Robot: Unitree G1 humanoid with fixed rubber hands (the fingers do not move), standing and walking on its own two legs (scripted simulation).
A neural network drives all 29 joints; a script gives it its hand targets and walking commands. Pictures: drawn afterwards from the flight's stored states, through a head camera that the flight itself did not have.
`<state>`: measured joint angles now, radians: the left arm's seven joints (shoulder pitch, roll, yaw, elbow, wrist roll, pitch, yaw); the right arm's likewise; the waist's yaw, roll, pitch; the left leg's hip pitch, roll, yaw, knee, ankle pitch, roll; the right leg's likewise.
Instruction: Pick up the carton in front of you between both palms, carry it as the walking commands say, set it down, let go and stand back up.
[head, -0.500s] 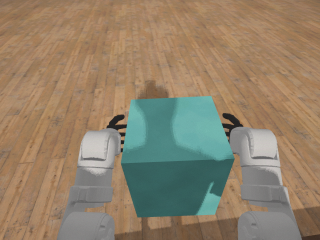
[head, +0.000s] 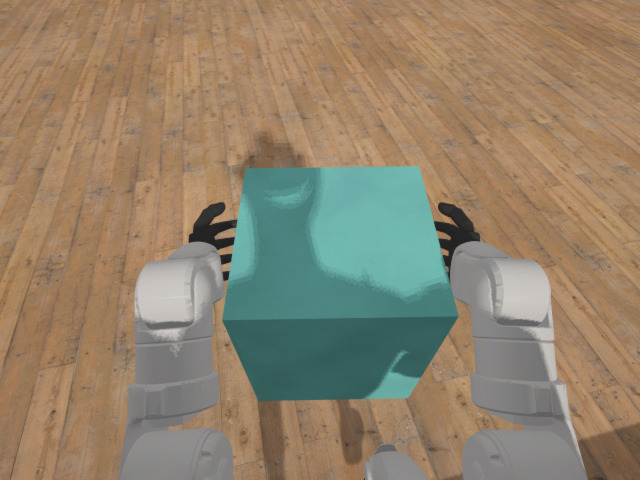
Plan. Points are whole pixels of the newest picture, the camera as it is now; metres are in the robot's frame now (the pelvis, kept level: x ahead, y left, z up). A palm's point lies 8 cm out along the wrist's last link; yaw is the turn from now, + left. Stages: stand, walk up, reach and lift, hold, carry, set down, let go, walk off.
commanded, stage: carry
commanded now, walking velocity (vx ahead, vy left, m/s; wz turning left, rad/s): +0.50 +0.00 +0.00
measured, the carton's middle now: (332, 292) +0.36 -0.03 +0.05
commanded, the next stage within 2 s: none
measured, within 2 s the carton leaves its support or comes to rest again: neither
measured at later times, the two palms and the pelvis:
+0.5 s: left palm (262, 205) +0.66 +0.08 -0.07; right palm (403, 193) +0.68 -0.22 -0.08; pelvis +0.32 -0.09 -0.12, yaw +0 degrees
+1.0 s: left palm (286, 85) +0.99 +0.01 +0.02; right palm (409, 82) +0.97 -0.29 +0.03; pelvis +0.67 -0.11 -0.08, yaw -4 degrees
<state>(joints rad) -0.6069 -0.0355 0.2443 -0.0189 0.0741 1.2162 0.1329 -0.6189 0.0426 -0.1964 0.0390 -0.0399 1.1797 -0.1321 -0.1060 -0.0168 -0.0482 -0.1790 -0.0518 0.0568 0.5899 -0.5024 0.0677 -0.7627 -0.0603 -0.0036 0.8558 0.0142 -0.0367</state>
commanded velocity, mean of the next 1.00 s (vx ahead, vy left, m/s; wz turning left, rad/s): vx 0.50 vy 0.00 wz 0.00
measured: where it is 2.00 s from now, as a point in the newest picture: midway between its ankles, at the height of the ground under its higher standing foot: (336, 231)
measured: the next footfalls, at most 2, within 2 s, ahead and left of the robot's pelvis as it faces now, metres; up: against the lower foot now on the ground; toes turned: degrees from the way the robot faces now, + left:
right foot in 0.18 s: +0.33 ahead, -0.12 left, -0.12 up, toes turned -7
left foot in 0.68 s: +0.66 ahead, -0.03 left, -0.12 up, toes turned +4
